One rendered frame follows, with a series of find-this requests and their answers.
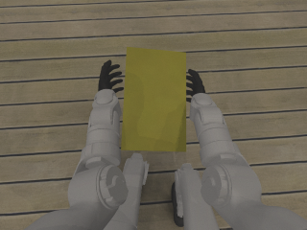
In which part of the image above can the left robot shin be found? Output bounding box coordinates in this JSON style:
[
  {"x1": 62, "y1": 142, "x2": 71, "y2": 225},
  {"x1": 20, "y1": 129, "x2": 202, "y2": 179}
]
[{"x1": 124, "y1": 152, "x2": 144, "y2": 168}]

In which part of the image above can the carton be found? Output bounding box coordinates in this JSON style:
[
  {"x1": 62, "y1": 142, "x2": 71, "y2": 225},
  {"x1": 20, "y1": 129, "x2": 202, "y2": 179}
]
[{"x1": 121, "y1": 47, "x2": 186, "y2": 152}]

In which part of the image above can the robot right thigh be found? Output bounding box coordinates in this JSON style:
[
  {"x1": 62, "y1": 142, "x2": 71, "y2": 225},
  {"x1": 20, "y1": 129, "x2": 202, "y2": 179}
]
[{"x1": 175, "y1": 167, "x2": 220, "y2": 230}]

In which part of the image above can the right robot hand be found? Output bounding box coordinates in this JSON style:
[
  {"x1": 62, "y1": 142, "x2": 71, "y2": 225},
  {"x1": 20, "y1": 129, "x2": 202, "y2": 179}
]
[{"x1": 186, "y1": 69, "x2": 205, "y2": 103}]

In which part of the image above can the right robot upper arm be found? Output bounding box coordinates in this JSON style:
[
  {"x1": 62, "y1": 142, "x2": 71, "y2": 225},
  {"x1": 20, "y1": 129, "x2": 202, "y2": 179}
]
[{"x1": 201, "y1": 163, "x2": 307, "y2": 230}]

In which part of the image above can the right robot forearm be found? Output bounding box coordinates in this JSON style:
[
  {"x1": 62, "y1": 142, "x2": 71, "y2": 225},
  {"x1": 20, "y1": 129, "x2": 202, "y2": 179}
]
[{"x1": 189, "y1": 93, "x2": 251, "y2": 168}]

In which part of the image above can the left robot upper arm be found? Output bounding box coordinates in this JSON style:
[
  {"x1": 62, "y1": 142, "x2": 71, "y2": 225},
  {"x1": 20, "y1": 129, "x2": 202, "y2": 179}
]
[{"x1": 24, "y1": 164, "x2": 129, "y2": 230}]

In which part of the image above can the left robot hand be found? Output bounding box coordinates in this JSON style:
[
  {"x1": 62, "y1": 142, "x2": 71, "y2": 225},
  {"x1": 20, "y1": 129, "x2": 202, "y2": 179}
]
[{"x1": 98, "y1": 60, "x2": 124, "y2": 93}]

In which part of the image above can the left robot forearm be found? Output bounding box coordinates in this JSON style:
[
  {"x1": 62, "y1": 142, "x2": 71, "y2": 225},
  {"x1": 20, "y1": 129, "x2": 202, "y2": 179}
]
[{"x1": 72, "y1": 89, "x2": 122, "y2": 177}]

